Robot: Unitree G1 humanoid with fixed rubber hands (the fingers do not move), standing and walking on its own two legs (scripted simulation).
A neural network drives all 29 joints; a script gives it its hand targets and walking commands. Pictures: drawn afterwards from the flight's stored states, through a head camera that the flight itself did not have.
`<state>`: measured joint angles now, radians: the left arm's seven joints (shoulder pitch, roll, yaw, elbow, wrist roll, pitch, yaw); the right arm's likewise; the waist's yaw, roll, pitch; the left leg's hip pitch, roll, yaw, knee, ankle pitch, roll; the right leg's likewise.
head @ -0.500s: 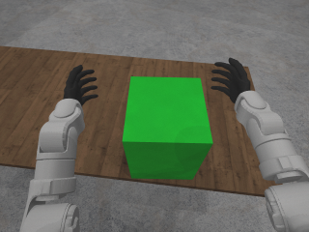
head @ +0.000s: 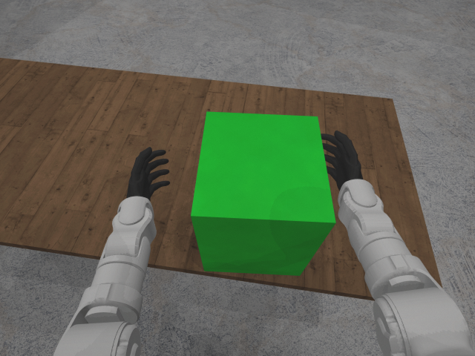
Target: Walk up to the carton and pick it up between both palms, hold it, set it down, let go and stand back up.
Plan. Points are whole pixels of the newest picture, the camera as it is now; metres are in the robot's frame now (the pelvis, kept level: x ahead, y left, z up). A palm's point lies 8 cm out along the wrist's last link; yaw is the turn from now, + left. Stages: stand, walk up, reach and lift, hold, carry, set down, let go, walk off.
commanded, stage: reach and lift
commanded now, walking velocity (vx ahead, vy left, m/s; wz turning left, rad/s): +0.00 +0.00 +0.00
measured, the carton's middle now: (256, 199) +0.41 +0.01 -0.02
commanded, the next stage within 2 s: none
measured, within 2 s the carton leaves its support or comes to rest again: neither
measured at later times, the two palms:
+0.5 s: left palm (157, 201) +0.38 +0.20 +0.00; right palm (342, 183) +0.44 -0.14 +0.03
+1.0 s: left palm (172, 201) +0.38 +0.17 +0.01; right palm (332, 187) +0.43 -0.12 +0.02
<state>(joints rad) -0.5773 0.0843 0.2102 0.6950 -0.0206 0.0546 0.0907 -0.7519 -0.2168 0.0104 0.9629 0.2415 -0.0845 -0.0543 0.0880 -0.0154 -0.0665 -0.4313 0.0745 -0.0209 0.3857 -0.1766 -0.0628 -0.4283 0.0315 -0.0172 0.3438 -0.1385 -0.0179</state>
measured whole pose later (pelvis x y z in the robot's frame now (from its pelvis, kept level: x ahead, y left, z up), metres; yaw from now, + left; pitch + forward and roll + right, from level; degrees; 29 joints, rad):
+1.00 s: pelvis +0.00 +0.00 -0.01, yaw +0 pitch +17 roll +0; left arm -0.70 -0.10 0.48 1.08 0.24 -0.42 0.11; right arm -0.82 -0.05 -0.40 1.17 -0.32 -0.36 -0.10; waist 0.08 0.03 -0.12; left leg -0.55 0.05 -0.02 0.44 -0.18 -0.05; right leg -0.56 0.01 -0.02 0.43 -0.17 -0.01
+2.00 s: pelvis +0.01 +0.01 +0.00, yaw -1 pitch +16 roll -1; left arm -0.58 -0.16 0.48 0.88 0.34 -0.36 0.11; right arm -0.75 -0.03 -0.43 1.14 -0.32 -0.42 -0.06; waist 0.08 -0.02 -0.08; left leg -0.42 0.06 0.01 0.30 -0.15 -0.05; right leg -0.43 0.02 0.01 0.26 -0.11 -0.01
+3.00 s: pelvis -0.02 +0.00 -0.01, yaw +0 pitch +22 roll +0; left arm -0.65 -0.07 0.30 1.09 0.09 -0.43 0.16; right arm -0.80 -0.09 -0.27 1.30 -0.22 -0.49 -0.15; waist 0.07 0.00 -0.23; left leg -0.63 0.06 -0.02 0.37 -0.11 -0.05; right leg -0.63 0.02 -0.02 0.34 -0.08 -0.01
